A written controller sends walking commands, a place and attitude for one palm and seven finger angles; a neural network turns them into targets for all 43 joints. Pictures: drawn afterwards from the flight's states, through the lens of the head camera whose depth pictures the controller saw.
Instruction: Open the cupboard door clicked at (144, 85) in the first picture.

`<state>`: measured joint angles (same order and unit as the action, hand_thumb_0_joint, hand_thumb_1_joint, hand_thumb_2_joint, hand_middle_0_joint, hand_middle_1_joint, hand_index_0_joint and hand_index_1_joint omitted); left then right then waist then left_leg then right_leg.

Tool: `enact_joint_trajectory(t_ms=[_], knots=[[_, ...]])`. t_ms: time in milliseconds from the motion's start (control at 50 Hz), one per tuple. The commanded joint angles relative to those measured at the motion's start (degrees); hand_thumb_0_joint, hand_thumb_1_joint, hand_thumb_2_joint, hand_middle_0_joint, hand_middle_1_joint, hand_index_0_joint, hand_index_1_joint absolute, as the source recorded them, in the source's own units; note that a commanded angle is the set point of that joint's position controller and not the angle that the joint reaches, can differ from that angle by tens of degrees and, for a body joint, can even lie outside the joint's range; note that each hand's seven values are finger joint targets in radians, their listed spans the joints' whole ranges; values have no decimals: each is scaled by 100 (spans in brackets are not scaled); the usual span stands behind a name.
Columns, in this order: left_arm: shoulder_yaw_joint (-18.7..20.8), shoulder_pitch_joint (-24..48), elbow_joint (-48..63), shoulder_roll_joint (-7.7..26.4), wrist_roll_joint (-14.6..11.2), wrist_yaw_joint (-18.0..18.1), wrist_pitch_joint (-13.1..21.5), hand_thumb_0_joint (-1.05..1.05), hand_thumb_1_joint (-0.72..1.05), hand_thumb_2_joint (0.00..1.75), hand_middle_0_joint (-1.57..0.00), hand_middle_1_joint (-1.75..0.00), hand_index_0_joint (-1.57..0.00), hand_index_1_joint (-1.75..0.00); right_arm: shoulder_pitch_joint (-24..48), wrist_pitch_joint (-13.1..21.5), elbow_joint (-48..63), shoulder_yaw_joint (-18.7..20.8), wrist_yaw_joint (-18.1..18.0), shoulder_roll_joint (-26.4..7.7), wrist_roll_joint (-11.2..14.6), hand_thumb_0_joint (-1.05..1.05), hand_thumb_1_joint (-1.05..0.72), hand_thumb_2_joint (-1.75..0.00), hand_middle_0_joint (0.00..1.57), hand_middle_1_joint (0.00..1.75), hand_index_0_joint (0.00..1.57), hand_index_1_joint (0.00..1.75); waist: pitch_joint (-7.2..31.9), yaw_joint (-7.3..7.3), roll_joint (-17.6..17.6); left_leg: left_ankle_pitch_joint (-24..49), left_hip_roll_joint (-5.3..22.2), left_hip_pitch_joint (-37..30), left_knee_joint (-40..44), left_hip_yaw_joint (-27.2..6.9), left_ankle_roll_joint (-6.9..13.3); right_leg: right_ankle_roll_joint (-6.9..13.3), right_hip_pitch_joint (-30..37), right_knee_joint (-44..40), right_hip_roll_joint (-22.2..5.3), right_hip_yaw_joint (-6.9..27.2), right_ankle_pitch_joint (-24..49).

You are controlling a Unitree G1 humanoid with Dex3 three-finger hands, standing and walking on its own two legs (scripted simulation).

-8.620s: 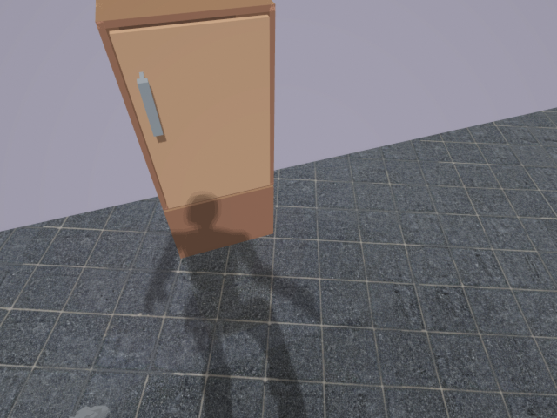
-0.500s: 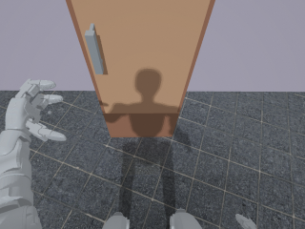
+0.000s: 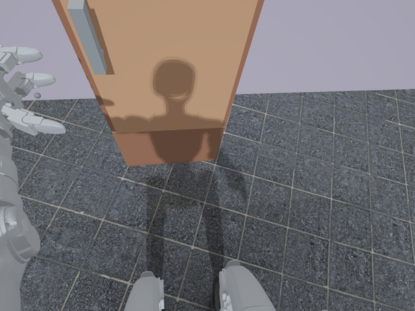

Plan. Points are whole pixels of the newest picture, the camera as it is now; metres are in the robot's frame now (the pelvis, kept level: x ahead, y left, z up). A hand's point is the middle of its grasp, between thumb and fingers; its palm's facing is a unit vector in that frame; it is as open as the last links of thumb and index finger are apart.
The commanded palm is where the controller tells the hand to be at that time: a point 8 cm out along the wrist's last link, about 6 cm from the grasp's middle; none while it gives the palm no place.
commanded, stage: move the hooked fingers beside the handle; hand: left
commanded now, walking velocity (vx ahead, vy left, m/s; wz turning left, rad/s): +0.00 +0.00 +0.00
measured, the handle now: (90, 34) +0.64 +0.20 +0.07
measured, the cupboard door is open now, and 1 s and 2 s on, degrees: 0 0 0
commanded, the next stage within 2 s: slide the fingers in behind the handle in 1.32 s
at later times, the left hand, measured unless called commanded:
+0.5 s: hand (49, 56) +0.57 +0.26 +0.08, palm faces +0.04 -1.00 -0.02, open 14.0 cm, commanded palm +0.57 +0.30 +0.07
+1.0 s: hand (48, 57) +0.58 +0.27 +0.07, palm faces +0.04 -1.00 -0.01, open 14.0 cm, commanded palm +0.57 +0.29 +0.07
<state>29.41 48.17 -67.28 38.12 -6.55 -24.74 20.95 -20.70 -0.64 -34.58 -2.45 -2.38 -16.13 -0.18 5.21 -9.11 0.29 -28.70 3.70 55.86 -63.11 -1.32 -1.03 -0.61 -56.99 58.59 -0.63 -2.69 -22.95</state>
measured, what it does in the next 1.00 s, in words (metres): stands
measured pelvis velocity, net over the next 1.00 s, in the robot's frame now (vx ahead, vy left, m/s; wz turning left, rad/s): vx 0.02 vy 0.02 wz -0.03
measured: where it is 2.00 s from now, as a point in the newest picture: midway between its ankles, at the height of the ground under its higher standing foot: outside the picture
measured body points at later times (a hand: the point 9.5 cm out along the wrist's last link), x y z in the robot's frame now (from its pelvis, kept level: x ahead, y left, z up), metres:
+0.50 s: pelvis +0.01 +0.01 -0.01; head +0.19 +0.05 +0.40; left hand +0.57 +0.32 +0.08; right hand -0.03 -0.25 -0.10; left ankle +0.01 +0.13 -0.66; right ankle +0.04 -0.13 -0.66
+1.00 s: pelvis +0.02 +0.02 +0.00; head +0.21 +0.05 +0.41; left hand +0.57 +0.32 +0.07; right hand -0.02 -0.24 -0.09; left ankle +0.01 +0.13 -0.66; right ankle +0.04 -0.13 -0.66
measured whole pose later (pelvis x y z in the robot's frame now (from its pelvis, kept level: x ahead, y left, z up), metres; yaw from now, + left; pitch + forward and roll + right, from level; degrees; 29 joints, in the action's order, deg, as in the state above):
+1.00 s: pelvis +0.02 +0.02 +0.00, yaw -2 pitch +28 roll -6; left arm 30.8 61.2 -71.5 46.3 -1.0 -22.1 16.2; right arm -24.4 -7.4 -32.7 -4.5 0.8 -15.0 -2.2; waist 5.0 -14.4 -1.1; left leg -30.6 4.8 62.4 -64.7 -2.4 -0.1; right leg -1.7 -61.6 56.4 0.6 -3.6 -22.8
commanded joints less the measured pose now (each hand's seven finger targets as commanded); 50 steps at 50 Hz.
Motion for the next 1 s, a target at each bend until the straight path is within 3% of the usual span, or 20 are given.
enact_joint_trajectory(t_ms=[0,40,100,120,180,260,280,300,340,360,440,480,560,600,740,780,840,900,920,980], knots=[[322,2516,1131,1981,-85,26,365,0,-50,30,-30,-120,-30,-120,-956,39,289,358,-83,-1088,-31,0,-90,-90,20,30,20,30,2974,-10,-1081,2175,-226,-1460,705,-29,250,115,1635,-536,230,167,1563],[239,2736,968,1995,-26,38,278,0,-50,30,-30,-120,-30,-120,-994,-10,245,333,-80,-1094,-38,0,-90,-90,20,30,20,30,2719,-136,-972,2076,-207,-1263,681,-34,265,88,1533,-562,224,153,1528],[307,2885,769,2243,111,97,197,0,-50,30,-30,-120,-30,-120,-1076,-87,275,292,-75,-1113,-59,0,-90,-90,20,30,20,30,2775,-160,-1111,2036,-200,-1180,643,-41,279,96,1446,-538,237,152,1458],[240,3074,717,2242,142,124,168,0,-50,30,-30,-120,-30,-120,-1092,-103,253,276,-69,-1123,-63,0,-90,-90,20,30,20,30,2624,-267,-1056,1965,-186,-1153,648,-75,284,85,1316,-564,240,126,1365],[229,3374,833,2338,234,181,223,0,-50,30,-30,-120,-30,-120,-1213,-148,235,274,-52,-1142,-107,0,-90,-90,20,30,20,30,2961,-320,-1370,2304,-153,-1507,583,-148,259,110,1087,-493,258,85,1442],[343,3494,554,2494,277,203,156,0,-50,30,-30,-120,-30,-120,-1367,-229,222,248,-22,-1180,-145,0,-90,-90,20,30,20,30,3063,-389,-1272,2574,-126,-1526,498,-216,254,124,1044,-424,283,26,1607],[313,3629,609,2511,310,198,128,0,-50,30,-30,-120,-30,-120,-1384,-253,219,238,-11,-1180,-154,0,-90,-90,20,30,20,30,3142,-410,-1496,2680,-115,-1620,488,-210,233,115,986,-426,277,32,1657],[293,3626,590,2528,369,203,101,0,-50,30,-30,-120,-30,-120,-1423,-285,208,239,7,-1171,-166,0,-90,-90,20,30,20,30,3128,-381,-1626,2782,-111,-1688,476,-214,214,129,944,-423,276,18,1693],[374,3608,460,2673,432,246,34,0,-50,30,-30,-120,-30,-120,-1477,-339,234,215,25,-1183,-179,0,-90,-90,20,30,20,30,3059,-418,-1381,2724,-96,-1518,453,-217,241,118,993,-433,297,8,1688],[279,3710,375,2563,424,248,8,0,-50,30,-30,-120,-30,-120,-1493,-352,253,198,22,-1173,-172,0,-90,-90,20,30,20,30,2966,-514,-1374,2744,-94,-1500,436,-226,259,126,889,-426,317,-4,1713],[277,4318,401,2892,587,320,-35,0,-50,30,-30,-120,-30,-120,-1573,-396,226,147,29,-1193,-197,0,-90,-90,20,30,20,30,2966,-657,-1606,2606,-83,-1336,356,-243,270,108,788,-418,307,2,1584],[391,4400,608,3019,634,346,39,0,-50,30,-30,-120,-30,-120,-1670,-426,217,161,55,-1208,-236,0,-90,-90,20,30,20,30,3441,-609,-1995,3182,-47,-1868,305,-328,193,149,666,-325,326,-48,1802],[207,3841,10,2665,604,243,-168,0,-50,30,-30,-120,-30,-120,-1713,-512,269,117,117,-1193,-216,0,-90,-90,20,30,20,30,2978,-641,-1674,3120,-43,-1607,340,-300,227,156,653,-390,355,-100,1823],[434,3719,217,2996,609,207,-234,0,-50,30,-30,-120,-30,-120,-1732,-565,330,130,111,-1217,-214,0,-90,-90,20,30,20,30,3203,-546,-1567,3097,-53,-1428,324,-220,265,128,971,-376,357,-59,2014],[709,3868,1021,3153,473,239,21,0,-50,30,-30,-120,-30,-120,-1744,-617,323,203,186,-1187,-236,0,-90,-90,20,30,20,30,3530,-450,-1920,3422,-24,-1855,309,-242,214,149,1041,-376,398,-48,2166],[573,3738,1145,2900,468,227,55,0,-50,30,-30,-120,-30,-120,-1782,-639,278,235,219,-1175,-235,0,-90,-90,20,30,20,30,3666,-434,-2137,3896,11,-2343,333,-339,143,164,806,-384,409,-111,2150],[324,3589,936,2463,396,208,-70,0,-50,30,-30,-120,-30,-120,-1760,-658,215,247,237,-1155,-219,0,-90,-90,20,30,20,30,3296,-522,-1912,3750,0,-2229,364,-315,177,145,766,-492,424,-123,2101],[253,3482,758,2352,392,222,-147,0,-50,30,-30,-120,-30,-120,-1729,-663,210,237,221,-1134,-206,0,-90,-90,20,30,20,30,3039,-519,-1874,3617,-12,-2138,399,-289,181,148,715,-536,420,-130,2038],[186,3476,635,2314,408,245,-173,0,-50,30,-30,-120,-30,-120,-1723,-671,206,216,209,-1133,-205,0,-90,-90,20,30,20,30,2851,-563,-1628,3415,-21,-1951,429,-287,207,142,763,-549,421,-135,1983],[344,3708,920,2560,437,340,-30,0,-50,30,-30,-120,-30,-120,-1718,-654,226,226,191,-1139,-229,0,-90,-90,20,30,20,30,3121,-526,-1785,3526,-33,-2047,389,-284,197,161,850,-485,404,-96,2116]])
